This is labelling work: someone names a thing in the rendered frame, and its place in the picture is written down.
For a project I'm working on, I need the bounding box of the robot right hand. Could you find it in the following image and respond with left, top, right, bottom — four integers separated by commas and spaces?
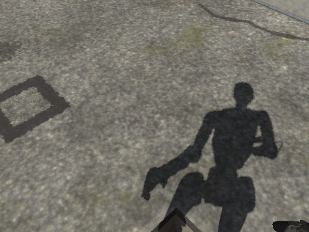
272, 220, 309, 232

